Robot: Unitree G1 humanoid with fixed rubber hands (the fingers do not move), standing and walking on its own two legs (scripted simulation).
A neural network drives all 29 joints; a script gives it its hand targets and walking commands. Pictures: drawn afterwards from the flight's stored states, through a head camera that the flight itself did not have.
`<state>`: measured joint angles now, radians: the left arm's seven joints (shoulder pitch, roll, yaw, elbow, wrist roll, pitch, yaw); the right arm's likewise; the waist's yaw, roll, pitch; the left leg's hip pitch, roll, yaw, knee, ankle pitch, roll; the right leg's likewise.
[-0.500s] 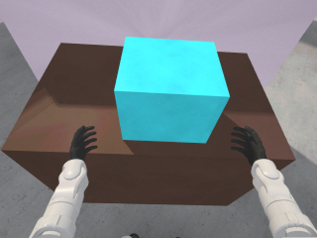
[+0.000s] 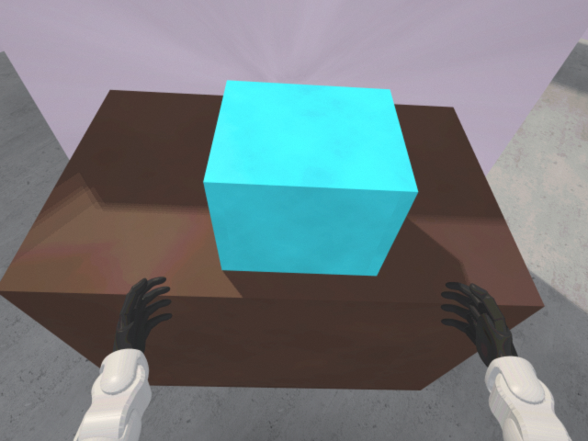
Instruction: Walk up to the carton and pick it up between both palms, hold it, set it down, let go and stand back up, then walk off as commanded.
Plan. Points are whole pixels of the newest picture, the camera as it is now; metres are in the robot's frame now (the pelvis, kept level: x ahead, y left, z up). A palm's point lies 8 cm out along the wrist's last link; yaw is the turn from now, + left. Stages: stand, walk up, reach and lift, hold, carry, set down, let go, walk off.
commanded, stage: set down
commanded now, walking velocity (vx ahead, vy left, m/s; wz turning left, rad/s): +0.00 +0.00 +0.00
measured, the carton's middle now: (304, 181) +0.53 +0.01 +0.01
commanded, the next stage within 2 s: let go in 1.78 s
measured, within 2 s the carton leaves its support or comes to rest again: neither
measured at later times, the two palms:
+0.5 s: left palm (125, 373) +0.21 +0.24 -0.04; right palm (504, 379) +0.21 -0.26 -0.01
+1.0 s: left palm (135, 372) +0.21 +0.24 -0.06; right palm (489, 377) +0.21 -0.25 -0.03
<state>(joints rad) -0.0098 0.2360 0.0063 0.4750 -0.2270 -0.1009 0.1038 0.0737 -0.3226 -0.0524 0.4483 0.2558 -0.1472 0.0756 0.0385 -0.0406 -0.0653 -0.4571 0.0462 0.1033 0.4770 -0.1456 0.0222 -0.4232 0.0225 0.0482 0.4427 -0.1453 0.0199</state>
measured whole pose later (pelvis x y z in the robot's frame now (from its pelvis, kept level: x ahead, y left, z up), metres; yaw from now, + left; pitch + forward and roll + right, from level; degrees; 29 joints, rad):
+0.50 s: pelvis +0.00 +0.00 +0.00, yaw +0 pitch +4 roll -1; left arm 0.12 0.24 0.01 0.43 -0.23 -0.08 0.10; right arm 0.21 -0.32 -0.05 0.42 0.26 -0.16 0.10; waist 0.04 -0.04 -0.04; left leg -0.40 0.05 0.10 0.47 -0.15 0.02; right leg -0.37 0.02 0.05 0.44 -0.15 0.02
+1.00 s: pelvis +0.01 +0.00 +0.00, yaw +0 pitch +6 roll -1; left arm 0.12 0.24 0.00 0.43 -0.23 -0.04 0.08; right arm 0.21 -0.29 -0.05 0.42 0.26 -0.16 0.11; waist 0.04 -0.03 0.03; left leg -0.40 0.05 0.10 0.47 -0.17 0.02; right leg -0.37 0.02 0.05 0.44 -0.17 0.02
